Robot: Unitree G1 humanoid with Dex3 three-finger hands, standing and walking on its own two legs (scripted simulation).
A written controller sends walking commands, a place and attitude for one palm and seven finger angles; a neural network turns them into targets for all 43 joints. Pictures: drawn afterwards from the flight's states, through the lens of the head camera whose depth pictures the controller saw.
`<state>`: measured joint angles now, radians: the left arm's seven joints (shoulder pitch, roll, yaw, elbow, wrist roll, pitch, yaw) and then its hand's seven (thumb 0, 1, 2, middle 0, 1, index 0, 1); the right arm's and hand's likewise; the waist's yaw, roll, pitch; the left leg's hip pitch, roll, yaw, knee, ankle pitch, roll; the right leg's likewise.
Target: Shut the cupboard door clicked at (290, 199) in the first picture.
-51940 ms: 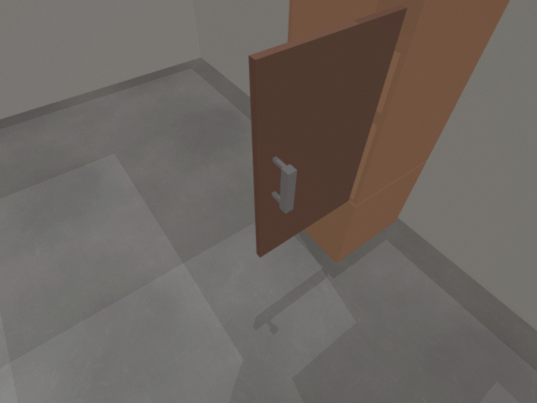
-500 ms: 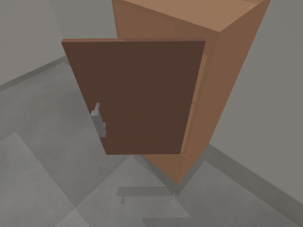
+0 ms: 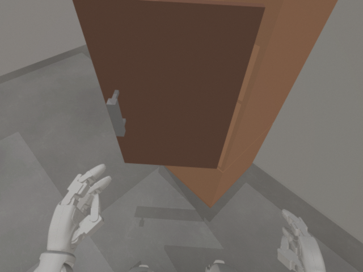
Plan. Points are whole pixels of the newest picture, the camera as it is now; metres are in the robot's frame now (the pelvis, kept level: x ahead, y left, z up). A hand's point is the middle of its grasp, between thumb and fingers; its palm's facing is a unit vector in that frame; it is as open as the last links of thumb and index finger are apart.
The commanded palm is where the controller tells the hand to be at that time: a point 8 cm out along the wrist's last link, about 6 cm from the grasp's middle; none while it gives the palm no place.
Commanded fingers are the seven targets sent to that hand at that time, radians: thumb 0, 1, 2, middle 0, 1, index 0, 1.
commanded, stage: raise the hand and make a fist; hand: left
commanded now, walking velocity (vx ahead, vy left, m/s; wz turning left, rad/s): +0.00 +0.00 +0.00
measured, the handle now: (118, 113) +0.51 +0.21 +0.03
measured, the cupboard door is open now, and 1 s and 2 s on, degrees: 42 42 42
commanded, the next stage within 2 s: bring the fist close to the handle in 1.62 s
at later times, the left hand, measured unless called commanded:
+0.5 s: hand (88, 236) +0.19 +0.20 +0.01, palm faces -0.01 -1.00 -0.05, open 4.3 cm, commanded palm +0.16 +0.25 +0.01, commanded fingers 0.00 0.90 0.90 -0.93 -1.10 -0.93 -1.10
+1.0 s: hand (82, 226) +0.21 +0.21 +0.02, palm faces -0.02 -1.00 -0.05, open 3.1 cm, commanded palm +0.19 +0.26 +0.03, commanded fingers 0.00 0.90 0.90 -1.30 -1.50 -1.30 -1.50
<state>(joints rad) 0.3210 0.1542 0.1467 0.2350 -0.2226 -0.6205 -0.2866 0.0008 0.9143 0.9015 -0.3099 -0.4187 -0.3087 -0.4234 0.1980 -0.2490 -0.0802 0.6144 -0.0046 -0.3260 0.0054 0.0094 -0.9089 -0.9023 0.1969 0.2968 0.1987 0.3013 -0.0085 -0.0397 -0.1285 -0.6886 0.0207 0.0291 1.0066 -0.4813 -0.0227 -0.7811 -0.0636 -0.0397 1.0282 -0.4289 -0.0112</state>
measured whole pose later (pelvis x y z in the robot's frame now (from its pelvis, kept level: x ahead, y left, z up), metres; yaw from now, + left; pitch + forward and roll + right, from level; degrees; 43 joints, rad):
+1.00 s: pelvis +0.00 +0.02 -0.03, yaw +1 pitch +15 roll -3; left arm 0.43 0.24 0.14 -0.11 -0.25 -0.35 -0.27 0.01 0.90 0.90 -1.21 -1.40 -1.21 -1.40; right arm 0.23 -0.22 0.02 0.43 0.00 -0.18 -0.04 0.01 -0.91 -0.90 0.20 0.30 0.20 0.30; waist 0.02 0.02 -0.16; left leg -0.91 0.02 -0.03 1.24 -0.60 0.00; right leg -0.94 -0.06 -0.09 1.16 -0.49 0.01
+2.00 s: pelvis -0.01 +0.01 -0.03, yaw +1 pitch +15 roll -2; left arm 0.16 0.24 0.15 0.08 -0.26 -0.34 -0.29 0.01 0.90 0.90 -1.30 -1.50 -1.30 -1.50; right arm 0.25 -0.25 0.02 0.49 0.02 -0.17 -0.06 0.01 -0.91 -0.90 0.20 0.30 0.20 0.30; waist 0.00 0.03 -0.15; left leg -0.92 0.03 -0.03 1.23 -0.58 -0.01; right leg -0.96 -0.05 -0.08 1.17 -0.47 0.00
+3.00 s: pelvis +0.00 +0.01 -0.02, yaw -1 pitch +19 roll +0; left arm -0.51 0.28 0.28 0.80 -0.16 -0.44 -0.20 0.01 0.90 0.90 -1.30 -1.50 -1.30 -1.50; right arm 0.33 -0.26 0.00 0.60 0.00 -0.03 -0.01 0.01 -0.91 -0.90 0.20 0.30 0.20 0.30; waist -0.08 0.02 -0.13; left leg -0.93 0.03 0.02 1.13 -0.53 -0.01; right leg -1.00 -0.04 -0.03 1.10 -0.43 0.00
